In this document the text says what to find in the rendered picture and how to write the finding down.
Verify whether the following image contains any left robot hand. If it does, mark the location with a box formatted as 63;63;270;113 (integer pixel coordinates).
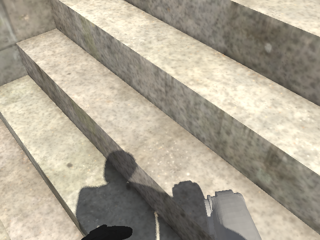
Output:
81;224;133;240

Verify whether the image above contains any right robot thigh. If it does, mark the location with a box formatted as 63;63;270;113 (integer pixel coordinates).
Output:
203;189;262;240

